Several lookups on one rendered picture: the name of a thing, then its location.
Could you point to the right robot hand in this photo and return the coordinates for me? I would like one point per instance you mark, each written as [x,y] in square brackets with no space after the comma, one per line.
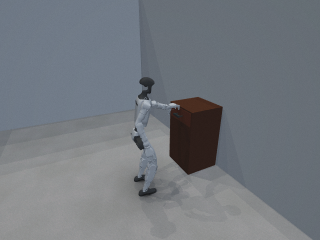
[148,153]

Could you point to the left robot hand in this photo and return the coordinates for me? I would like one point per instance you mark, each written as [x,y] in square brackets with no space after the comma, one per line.
[173,105]

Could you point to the drawer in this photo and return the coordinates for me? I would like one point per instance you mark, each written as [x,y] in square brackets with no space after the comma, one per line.
[185,116]

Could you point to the cabinet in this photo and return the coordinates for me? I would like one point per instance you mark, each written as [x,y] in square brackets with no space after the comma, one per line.
[194,148]

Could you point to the robot left upper arm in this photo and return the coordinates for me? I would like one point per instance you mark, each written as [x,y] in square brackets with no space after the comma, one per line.
[153,103]

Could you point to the robot head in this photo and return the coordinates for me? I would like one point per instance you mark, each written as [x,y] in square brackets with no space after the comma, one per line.
[147,82]

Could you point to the right robot forearm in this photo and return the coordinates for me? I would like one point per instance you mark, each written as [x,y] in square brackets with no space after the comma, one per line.
[142,134]

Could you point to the robot left shin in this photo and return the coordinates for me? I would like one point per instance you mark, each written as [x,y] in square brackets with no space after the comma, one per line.
[142,166]

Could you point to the left robot forearm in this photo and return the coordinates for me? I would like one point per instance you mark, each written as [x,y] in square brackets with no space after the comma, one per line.
[163,106]

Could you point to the robot right upper arm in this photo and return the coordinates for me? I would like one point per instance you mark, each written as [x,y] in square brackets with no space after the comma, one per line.
[144,108]

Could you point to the handle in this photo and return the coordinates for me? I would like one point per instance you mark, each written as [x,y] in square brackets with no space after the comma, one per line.
[176,114]

